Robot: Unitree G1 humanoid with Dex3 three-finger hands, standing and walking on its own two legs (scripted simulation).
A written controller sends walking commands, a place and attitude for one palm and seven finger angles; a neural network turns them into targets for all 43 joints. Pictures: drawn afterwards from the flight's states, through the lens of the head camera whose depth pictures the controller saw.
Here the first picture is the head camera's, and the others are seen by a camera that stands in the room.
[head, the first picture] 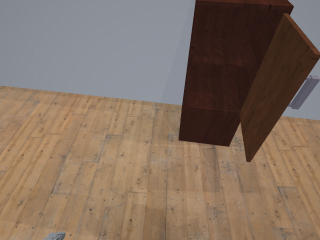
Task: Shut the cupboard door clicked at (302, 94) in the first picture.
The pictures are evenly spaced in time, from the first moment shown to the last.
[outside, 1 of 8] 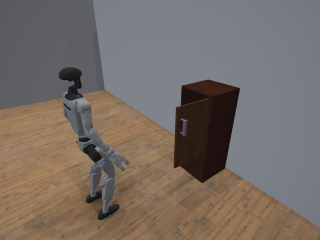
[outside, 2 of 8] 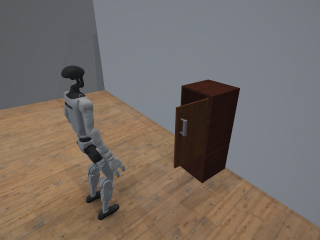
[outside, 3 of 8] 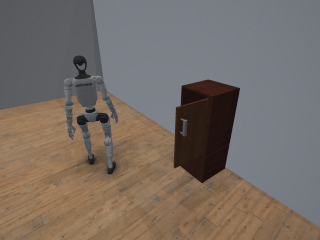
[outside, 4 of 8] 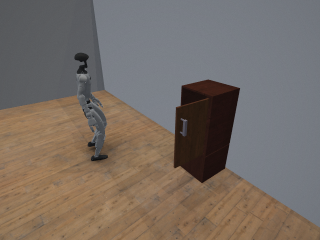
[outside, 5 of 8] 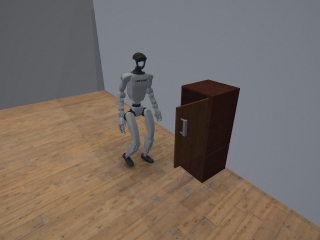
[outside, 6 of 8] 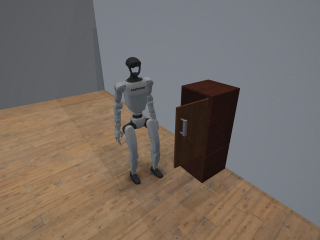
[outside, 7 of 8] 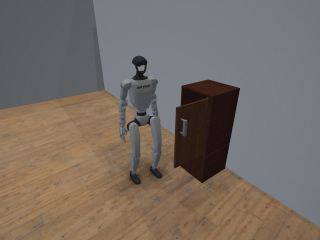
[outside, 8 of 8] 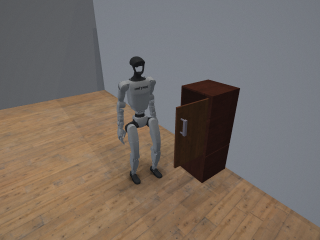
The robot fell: no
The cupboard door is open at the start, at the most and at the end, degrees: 88 88 88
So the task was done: no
